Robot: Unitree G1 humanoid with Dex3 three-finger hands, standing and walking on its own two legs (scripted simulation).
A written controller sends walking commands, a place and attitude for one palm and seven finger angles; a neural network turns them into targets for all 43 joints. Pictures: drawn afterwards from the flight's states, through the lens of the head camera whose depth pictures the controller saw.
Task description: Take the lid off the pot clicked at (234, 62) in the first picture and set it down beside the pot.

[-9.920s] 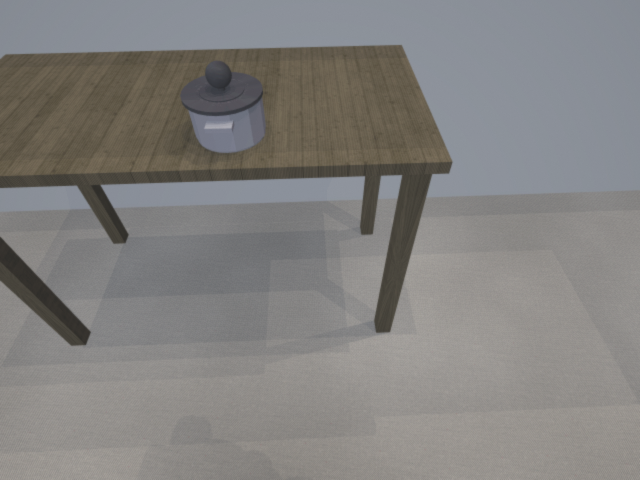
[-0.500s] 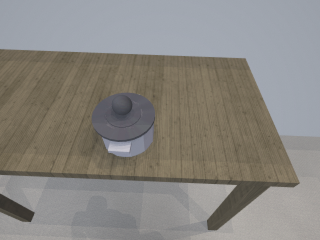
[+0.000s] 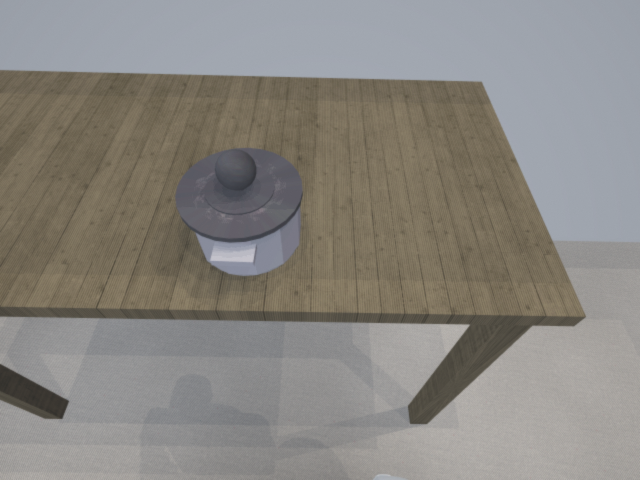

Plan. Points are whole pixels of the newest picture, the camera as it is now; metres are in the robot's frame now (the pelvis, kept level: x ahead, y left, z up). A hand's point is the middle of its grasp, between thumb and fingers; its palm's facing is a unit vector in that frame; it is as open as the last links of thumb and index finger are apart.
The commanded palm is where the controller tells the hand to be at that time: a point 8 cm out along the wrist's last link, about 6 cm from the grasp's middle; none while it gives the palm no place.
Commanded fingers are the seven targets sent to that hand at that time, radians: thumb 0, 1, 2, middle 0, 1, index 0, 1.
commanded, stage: come to a stop and stand still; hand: left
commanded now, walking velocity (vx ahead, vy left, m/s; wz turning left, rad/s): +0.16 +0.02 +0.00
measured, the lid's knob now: (235, 169) +0.44 +0.14 +0.14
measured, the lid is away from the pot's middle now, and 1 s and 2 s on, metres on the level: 0.00 0.00 0.00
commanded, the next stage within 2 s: look again from close up in 1.18 s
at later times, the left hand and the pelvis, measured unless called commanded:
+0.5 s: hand out of the picture -0.02 +0.18 -0.17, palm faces +0.04 -0.99 -0.16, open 7.3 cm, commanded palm none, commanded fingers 0.00 0.90 0.90 -0.20 -0.30 -0.20 -0.30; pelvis +0.00 +0.02 +0.01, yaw +0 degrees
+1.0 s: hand out of the picture +0.01 +0.16 -0.17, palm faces +0.05 -0.99 -0.13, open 7.4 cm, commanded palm none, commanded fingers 0.00 0.90 0.90 -0.20 -0.30 -0.20 -0.30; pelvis +0.03 +0.02 +0.01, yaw +0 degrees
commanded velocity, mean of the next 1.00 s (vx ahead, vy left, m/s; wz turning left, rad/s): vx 0.03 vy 0.01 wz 0.00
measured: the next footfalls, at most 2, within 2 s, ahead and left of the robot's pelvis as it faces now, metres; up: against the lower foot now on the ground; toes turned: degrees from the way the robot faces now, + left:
none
